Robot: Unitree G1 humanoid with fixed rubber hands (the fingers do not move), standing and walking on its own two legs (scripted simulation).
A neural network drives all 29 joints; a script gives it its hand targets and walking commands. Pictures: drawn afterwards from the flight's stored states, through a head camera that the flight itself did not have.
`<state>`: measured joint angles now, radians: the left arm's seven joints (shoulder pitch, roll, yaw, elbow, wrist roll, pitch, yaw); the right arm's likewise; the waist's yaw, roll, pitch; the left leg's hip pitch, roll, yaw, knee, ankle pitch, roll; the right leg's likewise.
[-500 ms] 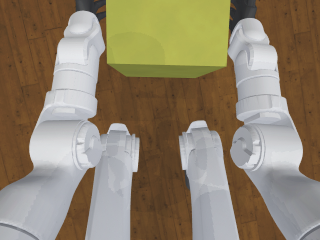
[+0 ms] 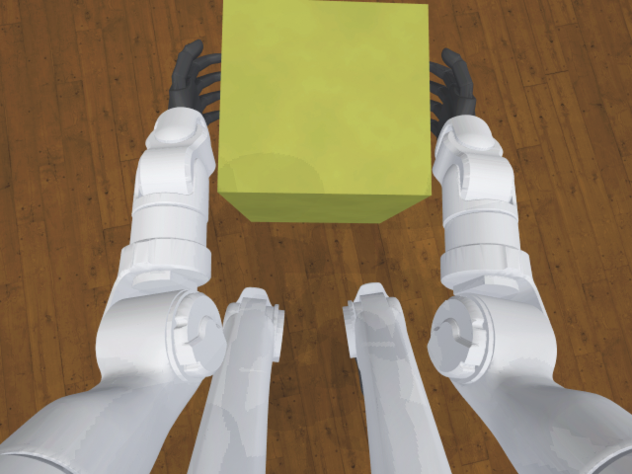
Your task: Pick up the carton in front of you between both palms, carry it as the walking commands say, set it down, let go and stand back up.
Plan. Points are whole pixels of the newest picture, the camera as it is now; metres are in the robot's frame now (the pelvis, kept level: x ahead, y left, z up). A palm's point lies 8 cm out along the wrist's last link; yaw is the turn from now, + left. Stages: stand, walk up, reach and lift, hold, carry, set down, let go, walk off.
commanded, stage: reach and lift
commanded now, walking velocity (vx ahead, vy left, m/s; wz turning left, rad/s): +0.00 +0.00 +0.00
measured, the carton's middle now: (320, 137) +0.50 -0.02 -0.12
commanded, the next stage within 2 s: none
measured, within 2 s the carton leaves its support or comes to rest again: neither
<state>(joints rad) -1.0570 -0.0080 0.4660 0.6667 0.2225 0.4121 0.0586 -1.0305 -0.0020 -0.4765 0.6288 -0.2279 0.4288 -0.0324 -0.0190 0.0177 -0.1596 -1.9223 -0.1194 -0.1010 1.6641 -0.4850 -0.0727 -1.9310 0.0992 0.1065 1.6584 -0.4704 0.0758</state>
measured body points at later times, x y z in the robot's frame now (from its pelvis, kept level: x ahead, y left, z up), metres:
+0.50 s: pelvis +0.05 +0.00 +0.14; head +0.19 -0.01 +0.57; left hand +0.46 +0.14 +0.10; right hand +0.45 -0.16 +0.10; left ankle +0.11 +0.13 -0.49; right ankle +0.11 -0.14 -0.49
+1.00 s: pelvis +0.10 +0.00 +0.25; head +0.09 +0.00 +0.70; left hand +0.41 +0.15 +0.25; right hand +0.40 -0.16 +0.25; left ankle +0.11 +0.13 -0.49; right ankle +0.11 -0.14 -0.49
